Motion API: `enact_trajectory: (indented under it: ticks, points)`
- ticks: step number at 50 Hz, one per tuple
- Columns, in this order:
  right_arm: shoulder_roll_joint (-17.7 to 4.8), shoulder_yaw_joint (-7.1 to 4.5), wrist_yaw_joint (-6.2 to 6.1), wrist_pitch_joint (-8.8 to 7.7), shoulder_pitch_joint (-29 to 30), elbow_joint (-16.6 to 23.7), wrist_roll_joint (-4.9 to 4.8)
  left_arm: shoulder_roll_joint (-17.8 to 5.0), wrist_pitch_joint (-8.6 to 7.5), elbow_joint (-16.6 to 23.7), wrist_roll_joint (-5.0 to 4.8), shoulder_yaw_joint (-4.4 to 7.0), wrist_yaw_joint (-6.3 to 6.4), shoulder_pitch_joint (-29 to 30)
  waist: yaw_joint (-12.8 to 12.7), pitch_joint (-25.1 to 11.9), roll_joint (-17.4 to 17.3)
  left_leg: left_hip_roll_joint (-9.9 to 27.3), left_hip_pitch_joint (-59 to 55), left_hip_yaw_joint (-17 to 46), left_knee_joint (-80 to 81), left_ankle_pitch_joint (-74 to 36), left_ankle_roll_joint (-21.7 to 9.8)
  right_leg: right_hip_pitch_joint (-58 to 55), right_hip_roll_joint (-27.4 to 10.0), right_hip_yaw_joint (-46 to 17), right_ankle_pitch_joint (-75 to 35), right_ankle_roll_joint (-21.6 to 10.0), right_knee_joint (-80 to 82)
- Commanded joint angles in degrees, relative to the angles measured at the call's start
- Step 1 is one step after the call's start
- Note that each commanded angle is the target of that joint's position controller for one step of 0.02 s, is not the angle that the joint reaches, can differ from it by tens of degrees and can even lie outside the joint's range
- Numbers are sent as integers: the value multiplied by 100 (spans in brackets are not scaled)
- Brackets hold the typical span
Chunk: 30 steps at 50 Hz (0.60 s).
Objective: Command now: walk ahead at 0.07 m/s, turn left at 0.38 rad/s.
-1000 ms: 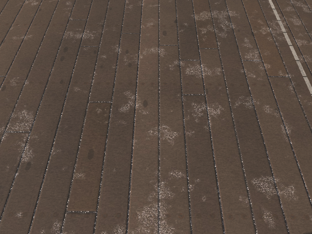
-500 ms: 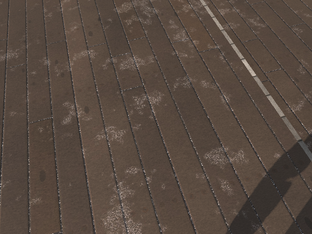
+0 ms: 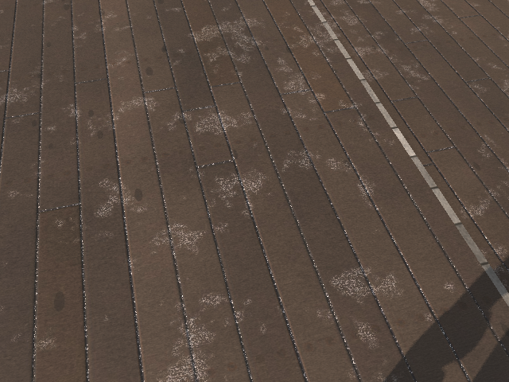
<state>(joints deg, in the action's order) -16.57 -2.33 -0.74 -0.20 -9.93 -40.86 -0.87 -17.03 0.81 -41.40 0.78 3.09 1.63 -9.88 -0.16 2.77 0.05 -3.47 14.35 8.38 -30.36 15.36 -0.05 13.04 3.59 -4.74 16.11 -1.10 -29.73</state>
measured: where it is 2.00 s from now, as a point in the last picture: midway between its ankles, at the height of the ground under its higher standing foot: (181, 246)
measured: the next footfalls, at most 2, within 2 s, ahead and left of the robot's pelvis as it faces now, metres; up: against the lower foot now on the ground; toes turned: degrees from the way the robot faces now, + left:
left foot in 0.42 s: +0.18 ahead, +0.21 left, +0.00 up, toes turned +17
right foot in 0.94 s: +0.57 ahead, +0.14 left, +0.00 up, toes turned +13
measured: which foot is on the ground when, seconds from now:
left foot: down 0.00-0.04, up 0.06-0.40, down 0.42-0.96, up 0.98-1.00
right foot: down 0.00-0.42, up 0.44-0.92, down 0.94-1.00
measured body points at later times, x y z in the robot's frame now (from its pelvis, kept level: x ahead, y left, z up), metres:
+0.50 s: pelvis +0.13 +0.10 -0.01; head +0.15 +0.13 +0.44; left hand +0.11 +0.41 -0.13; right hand +0.38 -0.10 -0.08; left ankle +0.14 +0.20 -0.74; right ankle +0.04 -0.09 -0.65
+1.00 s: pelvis +0.41 +0.18 -0.02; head +0.45 +0.20 +0.43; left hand +0.56 +0.47 -0.10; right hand +0.50 -0.10 -0.14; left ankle +0.16 +0.21 -0.67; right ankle +0.53 +0.13 -0.74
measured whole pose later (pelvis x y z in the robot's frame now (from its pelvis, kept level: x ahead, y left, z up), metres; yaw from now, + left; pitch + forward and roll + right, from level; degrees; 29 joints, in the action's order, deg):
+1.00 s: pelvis +0.41 +0.18 -0.02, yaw +12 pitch +3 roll -1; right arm -18.2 -2.1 -1.2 -2.5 -21.0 -44.6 0.7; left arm -16.6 -5.0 -37.0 -1.2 2.0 -3.6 -4.7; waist 2.2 2.6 -0.5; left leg -2.2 5.2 -0.3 -52.7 23.8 -0.8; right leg 29.3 4.9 2.9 6.4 -5.4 -32.8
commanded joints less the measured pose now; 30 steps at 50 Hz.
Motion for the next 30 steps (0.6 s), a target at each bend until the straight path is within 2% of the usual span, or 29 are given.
enact_trajectory:
  ticks: [1, 2, 3, 4, 5, 6, 7, 8, 11, 13, 15, 17, 18, 19, 20, 21, 22, 23, 24, 25, 26, 27, 28, 30]
  points:
    - [-851, -243, -80, 44, 280, 551, -51, -514, -136, 384, -16, 209, -25, -189, -149, -610, -303, 719, 278, 1208, 415, -88, -638, -384, -248, -152, 503, -91, 337]
    - [-728, -209, -77, 56, 346, 632, -61, -612, -158, 365, -29, 244, -37, -308, -200, -443, 179, 371, 919, 814, -1, 1041, -473, -643, -569, -598, 1273, -352, 744]
    - [-621, -173, -69, 35, 418, 721, -69, -791, -192, 305, -48, 291, -42, -606, -325, -252, 746, -41, 1821, 205, -774, 1732, -265, -1068, -1238, -1552, 2111, -801, 1308]
    - [-608, -160, -42, -25, 605, 874, -85, -1102, -265, 256, -32, 364, -60, -781, -432, 34, 1296, -41, 2614, -175, -1919, 1714, -174, -1209, -2255, -2794, 2341, -1365, 1951]
    - [-818, -235, -27, -81, 677, 913, -69, -1010, -356, 276, 8, 331, -34, -767, -385, 213, 916, 355, 3003, -15, -2761, 1650, -126, -1113, -2582, -3022, 2026, -1581, 1965]
    - [-867, -270, 13, -107, 510, 842, -68, -895, -412, 310, -48, 296, 15, -625, -255, 224, 535, 521, 3120, 60, -3051, 1330, -88, -1168, -2481, -2651, 1793, -1483, 1913]
    - [-787, -255, 53, -117, 421, 801, -57, -846, -437, 340, -104, 274, 46, -532, -228, 148, 425, 650, 3246, 7, -3115, 1038, -29, -1356, -2311, -2234, 1559, -1310, 1910]
    - [-684, -215, 107, -130, 462, 812, -55, -863, -435, 331, -130, 268, 55, -504, -281, 161, 414, 747, 3276, -124, -3033, 784, 32, -1403, -2155, -1798, 1198, -1181, 1973]
    - [-478, -116, 253, -178, 703, 979, -51, -951, -443, 280, -84, 285, 17, -657, -464, 84, 454, 844, 2758, -597, -2428, 137, 187, -1173, -1770, -621, 36, -998, 2084]
    - [-364, -42, 322, -194, 822, 1103, -54, -1072, -447, 249, -115, 319, -40, -692, -514, 43, 486, 866, 2255, -788, -1777, -56, 199, -944, -1702, -112, -320, -948, 2062]
    - [-409, -30, 348, -188, 809, 1167, -69, -1223, -445, 209, -173, 366, -110, -719, -495, 42, 547, 781, 1710, -995, -1255, -89, 132, -706, -1714, 183, -311, -888, 2007]
    - [-550, -73, 347, -162, 713, 1216, -91, -1290, -435, 158, -234, 396, -169, -769, -414, 53, 600, 686, 1373, -1145, -948, -114, -19, -664, -1888, 264, -261, -830, 1881]
    - [-601, -107, 343, -151, 554, 1204, -86, -1298, -420, 143, -268, 400, -186, -721, -265, 40, 579, 582, 1082, -1260, -701, -145, -142, -610, -1928, 386, -476, -750, 1657]
    - [-699, -183, 323, -137, 195, 1115, -62, -1284, -412, 141, -280, 391, -190, -664, -15, -108, 508, 353, 459, -1444, -448, -200, -281, -443, -1851, 635, -1266, -616, 1112]
    - [-971, -357, 278, -112, -504, 920, -74, -1100, -426, 125, -237, 325, -189, -754, 319, -515, 285, 112, -583, -1475, -300, -209, -461, -159, -1613, 1053, -2204, -410, -1]
    - [-1388, -559, 200, -78, -1580, 706, -119, -838, -463, 245, -93, 218, -167, -737, 825, -1071, -291, 536, -2040, -543, -115, -11, -770, 846, -1276, 1417, -1786, -52, -1833]
    - [-2185, -650, 162, -132, -1706, 821, -81, -211, -595, 751, 64, 15, -174, -798, 482, -1520, -2012, 2155, -3179, 3267, 1100, 1475, -1908, 3095, -194, 968, 1703, 373, -3970]
    - [-1634, -495, 213, -257, -1663, 914, -66, -794, -729, 726, -189, 123, -201, -386, 780, -1602, -1078, 2375, -3116, 4064, 1854, 2365, -2029, 3676, -319, -95, 1535, 287, -4643]
    - [-1291, -380, 226, -338, -1418, 871, -7, -1026, -804, 794, -350, 187, -241, -158, 639, -906, -889, 2310, -2643, 3339, 1810, 2107, -1873, 4016, -602, -45, 998, 104, -4623]
    - [-1116, -328, 236, -372, -1157, 895, 17, -970, -841, 730, -267, 159, -220, -168, 448, -619, -494, 2058, -2034, 2687, 1699, 1363, -1704, 3700, -827, -16, 516, 29, -4225]
    - [-949, -272, 228, -360, -827, 920, 40, -918, -840, 625, -108, 163, -201, -235, 238, -428, -327, 1791, -1476, 2024, 1644, 545, -1548, 3316, -999, -8, 150, 55, -3739]
    - [-859, -221, 209, -364, -615, 963, 123, -880, -799, 562, -48, 170, -215, -347, 57, -365, -442, 1598, -1036, 1631, 1756, 47, -1462, 2904, -1086, -14, -146, 76, -3482]
    - [-841, -214, 188, -386, -520, 949, 147, -832, -755, 487, -33, 162, -239, -404, -4, -360, -548, 1515, -809, 1401, 1839, -549, -1484, 2672, -1067, 73, -318, 146, -3335]
    - [-848, -201, 147, -443, -539, 807, 117, -709, -657, 357, -13, 130, -256, -458, -57, -355, -438, 1406, -665, 828, 1935, -1485, -1475, 2558, -1014, 213, -685, 292, -2974]
Velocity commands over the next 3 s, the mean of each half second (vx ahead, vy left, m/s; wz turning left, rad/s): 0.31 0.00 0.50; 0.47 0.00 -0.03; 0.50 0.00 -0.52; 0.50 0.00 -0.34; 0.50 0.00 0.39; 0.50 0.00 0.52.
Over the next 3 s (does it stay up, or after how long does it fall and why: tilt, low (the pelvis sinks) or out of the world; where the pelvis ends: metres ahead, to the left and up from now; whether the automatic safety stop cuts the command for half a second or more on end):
stays up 1.50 0.20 -0.01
